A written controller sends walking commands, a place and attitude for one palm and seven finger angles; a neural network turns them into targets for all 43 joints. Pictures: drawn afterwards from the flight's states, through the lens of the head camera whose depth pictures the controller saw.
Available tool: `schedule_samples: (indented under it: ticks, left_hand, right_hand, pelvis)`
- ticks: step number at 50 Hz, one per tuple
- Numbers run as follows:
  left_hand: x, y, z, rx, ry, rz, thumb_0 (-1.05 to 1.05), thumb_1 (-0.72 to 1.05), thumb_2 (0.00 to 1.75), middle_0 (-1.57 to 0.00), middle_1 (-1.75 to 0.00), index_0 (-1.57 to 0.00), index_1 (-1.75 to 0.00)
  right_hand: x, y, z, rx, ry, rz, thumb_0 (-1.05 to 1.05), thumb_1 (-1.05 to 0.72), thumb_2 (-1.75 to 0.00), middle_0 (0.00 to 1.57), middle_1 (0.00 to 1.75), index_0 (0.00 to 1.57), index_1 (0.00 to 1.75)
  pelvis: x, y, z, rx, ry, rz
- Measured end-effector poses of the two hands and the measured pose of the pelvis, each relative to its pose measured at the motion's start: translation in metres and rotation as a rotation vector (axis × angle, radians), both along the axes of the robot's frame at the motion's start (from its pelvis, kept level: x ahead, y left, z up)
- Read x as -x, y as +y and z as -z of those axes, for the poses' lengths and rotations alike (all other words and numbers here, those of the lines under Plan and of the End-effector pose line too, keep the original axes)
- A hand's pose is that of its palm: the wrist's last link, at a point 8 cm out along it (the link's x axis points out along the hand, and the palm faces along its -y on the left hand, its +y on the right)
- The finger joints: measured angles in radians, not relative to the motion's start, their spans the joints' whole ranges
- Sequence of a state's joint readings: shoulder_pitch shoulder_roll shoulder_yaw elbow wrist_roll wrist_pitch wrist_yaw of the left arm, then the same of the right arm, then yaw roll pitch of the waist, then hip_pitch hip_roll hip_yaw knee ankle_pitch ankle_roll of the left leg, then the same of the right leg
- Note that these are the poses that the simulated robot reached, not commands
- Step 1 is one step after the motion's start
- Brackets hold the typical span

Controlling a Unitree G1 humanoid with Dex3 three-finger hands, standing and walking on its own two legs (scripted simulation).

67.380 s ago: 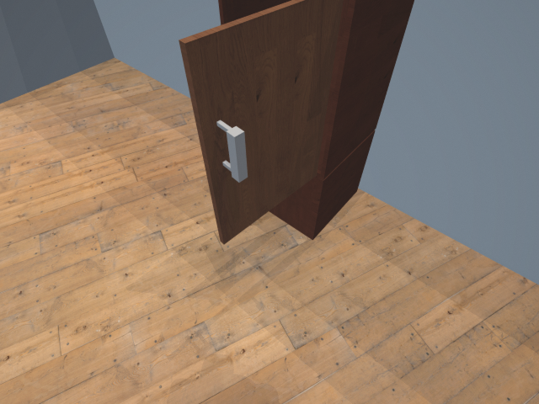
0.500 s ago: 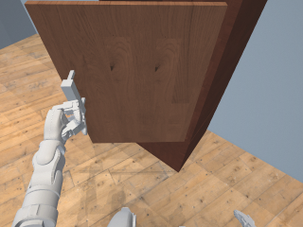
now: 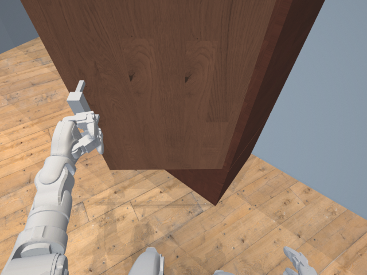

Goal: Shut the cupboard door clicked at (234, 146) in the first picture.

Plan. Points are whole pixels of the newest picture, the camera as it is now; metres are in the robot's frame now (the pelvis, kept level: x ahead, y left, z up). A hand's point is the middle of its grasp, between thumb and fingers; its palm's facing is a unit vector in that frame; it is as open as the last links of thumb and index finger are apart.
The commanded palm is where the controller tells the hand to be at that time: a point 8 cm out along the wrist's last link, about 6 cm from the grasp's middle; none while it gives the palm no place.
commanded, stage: push the door shut along its arc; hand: left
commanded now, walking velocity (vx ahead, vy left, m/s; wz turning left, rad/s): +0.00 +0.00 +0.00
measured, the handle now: (87, 109) +0.47 +0.25 +0.08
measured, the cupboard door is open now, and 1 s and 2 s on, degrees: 39 25 13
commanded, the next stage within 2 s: pull the fist back off the door in 1.66 s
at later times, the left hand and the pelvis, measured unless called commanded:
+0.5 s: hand (104, 118) +0.44 +0.20 +0.08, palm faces -0.12 -0.99 -0.02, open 3.1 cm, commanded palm +0.44 +0.24 +0.08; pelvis -0.01 +0.01 -0.01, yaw -1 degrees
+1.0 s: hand (127, 96) +0.51 +0.16 +0.09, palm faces -0.26 -0.97 +0.00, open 3.1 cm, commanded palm +0.51 +0.20 +0.08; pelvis -0.02 +0.02 -0.04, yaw -3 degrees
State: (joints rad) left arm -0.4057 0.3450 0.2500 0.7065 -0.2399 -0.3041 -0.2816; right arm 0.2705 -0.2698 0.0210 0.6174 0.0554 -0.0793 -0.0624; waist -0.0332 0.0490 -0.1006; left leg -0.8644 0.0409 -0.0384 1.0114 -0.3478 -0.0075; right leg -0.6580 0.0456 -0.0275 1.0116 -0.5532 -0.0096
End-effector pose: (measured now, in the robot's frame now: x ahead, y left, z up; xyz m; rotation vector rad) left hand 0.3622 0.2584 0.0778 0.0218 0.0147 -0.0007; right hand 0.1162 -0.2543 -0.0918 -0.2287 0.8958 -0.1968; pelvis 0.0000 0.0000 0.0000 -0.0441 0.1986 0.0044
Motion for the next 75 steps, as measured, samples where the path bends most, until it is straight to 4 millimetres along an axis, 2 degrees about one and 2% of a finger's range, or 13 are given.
schedule_samples:
  ticks: [5, 18, 33, 42, 52, 60, 66, 75]
  left_hand:
    - [-0.018, -0.001, -0.002, 0.004, -0.014, 0.024, 0.02, 0.90, 0.90, -1.31, -1.50, -1.30, -1.50]
    - [-0.045, 0.003, -0.003, 0.007, 0.000, 0.070, 0.02, 0.90, 0.90, -1.30, -1.50, -1.32, -1.50]
    - [-0.082, -0.002, -0.005, 0.008, 0.005, 0.146, 0.02, 0.90, 0.90, -1.30, -1.50, -1.30, -1.50]
    - [-0.106, -0.021, -0.006, 0.003, 0.014, 0.222, 0.02, 0.90, 0.90, -1.30, -1.50, -1.30, -1.50]
    - [-0.147, -0.045, -0.010, 0.021, 0.020, 0.264, 0.02, 0.90, 0.90, -1.30, -1.50, -1.30, -1.50]
    - [-0.165, -0.045, -0.009, 0.008, 0.026, 0.291, -0.01, 0.85, 0.90, -1.30, -1.50, -1.30, -1.50]
    - [-0.171, -0.043, -0.008, 0.004, 0.042, 0.319, -0.04, 0.84, 0.90, -1.30, -1.50, -1.30, -1.50]
    - [-0.180, -0.051, -0.010, 0.000, 0.047, 0.347, -0.02, 0.89, 0.94, -1.30, -1.50, -1.30, -1.50]
  right_hand:
    - [0.011, -0.002, 0.005, 0.009, 0.036, 0.018, 0.01, -0.90, -0.90, 0.20, 0.30, 0.20, 0.30]
    - [0.050, 0.001, 0.016, 0.015, 0.151, 0.060, 0.01, -0.90, -0.90, 0.20, 0.30, 0.20, 0.30]
    - [0.081, 0.004, 0.021, 0.045, 0.206, 0.093, 0.01, -0.90, -0.90, 0.20, 0.30, 0.20, 0.30]
    - [0.101, 0.006, 0.027, 0.049, 0.250, 0.109, 0.01, -0.90, -0.90, 0.20, 0.30, 0.20, 0.30]
    - [0.125, 0.006, 0.034, 0.045, 0.282, 0.163, 0.01, -0.90, -0.90, 0.20, 0.30, 0.20, 0.30]
    - [0.148, 0.009, 0.040, 0.028, 0.358, 0.212, 0.01, -0.90, -0.90, 0.20, 0.30, 0.20, 0.30]
    - [0.153, 0.009, 0.042, 0.031, 0.402, 0.212, 0.01, -0.90, -0.90, 0.20, 0.30, 0.20, 0.30]
    - [0.141, 0.003, 0.041, 0.076, 0.387, 0.176, 0.01, -0.90, -0.90, 0.20, 0.30, 0.20, 0.30]
  pelvis:
    - [0.000, 0.002, 0.003, 0.003, 0.017, 0.004]
    - [0.004, 0.009, 0.008, 0.014, 0.045, 0.003]
    - [0.014, 0.018, 0.019, 0.035, 0.091, 0.008]
    - [0.017, 0.021, 0.027, 0.042, 0.125, 0.012]
    - [0.018, 0.020, 0.037, 0.045, 0.178, 0.037]
    - [0.012, 0.018, 0.043, 0.043, 0.209, 0.056]
    - [0.009, 0.016, 0.044, 0.049, 0.219, 0.050]
    - [0.011, 0.017, 0.048, 0.064, 0.234, 0.032]
